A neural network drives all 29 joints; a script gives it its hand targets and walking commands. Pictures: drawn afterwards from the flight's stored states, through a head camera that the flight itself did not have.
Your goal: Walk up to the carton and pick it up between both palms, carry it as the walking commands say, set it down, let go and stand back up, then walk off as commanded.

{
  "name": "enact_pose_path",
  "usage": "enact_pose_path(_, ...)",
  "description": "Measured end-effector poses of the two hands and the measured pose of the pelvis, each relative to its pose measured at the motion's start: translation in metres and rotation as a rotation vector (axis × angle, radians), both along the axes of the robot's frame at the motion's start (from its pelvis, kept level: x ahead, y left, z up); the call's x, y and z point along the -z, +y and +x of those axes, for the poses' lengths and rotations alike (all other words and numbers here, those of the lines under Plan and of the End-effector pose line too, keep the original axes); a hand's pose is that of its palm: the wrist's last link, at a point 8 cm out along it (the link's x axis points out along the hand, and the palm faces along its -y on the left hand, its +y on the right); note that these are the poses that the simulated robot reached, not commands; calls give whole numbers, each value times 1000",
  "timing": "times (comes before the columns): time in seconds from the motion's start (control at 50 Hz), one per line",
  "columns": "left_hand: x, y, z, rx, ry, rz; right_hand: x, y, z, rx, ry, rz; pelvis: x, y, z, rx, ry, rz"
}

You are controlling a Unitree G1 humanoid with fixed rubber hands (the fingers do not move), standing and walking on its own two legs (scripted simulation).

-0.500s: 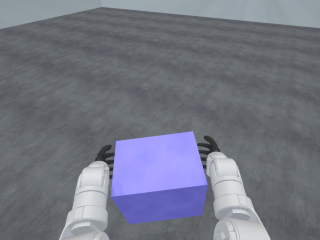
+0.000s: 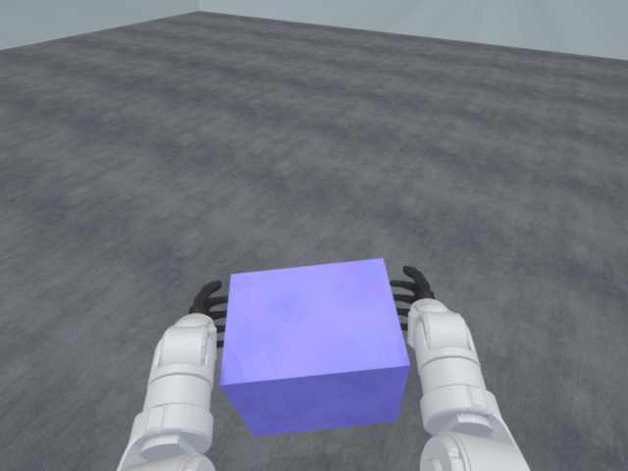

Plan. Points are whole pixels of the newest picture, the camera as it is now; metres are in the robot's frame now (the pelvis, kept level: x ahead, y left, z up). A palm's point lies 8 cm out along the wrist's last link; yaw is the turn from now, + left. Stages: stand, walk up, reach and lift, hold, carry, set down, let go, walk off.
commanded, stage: reach and lift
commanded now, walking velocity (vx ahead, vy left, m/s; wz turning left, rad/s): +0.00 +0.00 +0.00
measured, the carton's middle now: (316, 350) +0.31 -0.01 -0.03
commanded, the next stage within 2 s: hold in 0.52 s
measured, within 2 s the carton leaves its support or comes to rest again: neither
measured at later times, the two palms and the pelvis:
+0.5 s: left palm (197, 336) +0.29 +0.15 +0.06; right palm (427, 322) +0.29 -0.16 +0.06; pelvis -0.01 +0.00 +0.00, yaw +0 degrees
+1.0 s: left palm (197, 331) +0.29 +0.15 +0.06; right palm (424, 318) +0.30 -0.16 +0.06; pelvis +0.00 +0.00 +0.00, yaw +0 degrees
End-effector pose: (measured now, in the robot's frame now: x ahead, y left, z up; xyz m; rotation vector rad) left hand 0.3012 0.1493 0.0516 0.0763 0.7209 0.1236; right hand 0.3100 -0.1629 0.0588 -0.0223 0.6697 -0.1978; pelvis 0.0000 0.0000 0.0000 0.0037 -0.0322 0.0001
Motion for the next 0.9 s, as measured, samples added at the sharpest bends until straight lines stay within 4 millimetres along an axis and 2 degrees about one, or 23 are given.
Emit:
enact_pose_path(0.24, -2, -1, -3, 0, -8, 2, -2, 0, -3, 2, -11, 2, 0, 0, -3, 0, -4, 1)
enact_pose_path(0.62, -6, -1, -19, -5, -22, -13, -5, -1, -21, 10, -27, 9, 1, -3, -16, -1, -23, 4)
enact_pose_path(0.9, -5, 0, -10, -3, -23, -19, -2, -1, -13, 11, -19, 7, 0, -2, -9, -1, -14, 3)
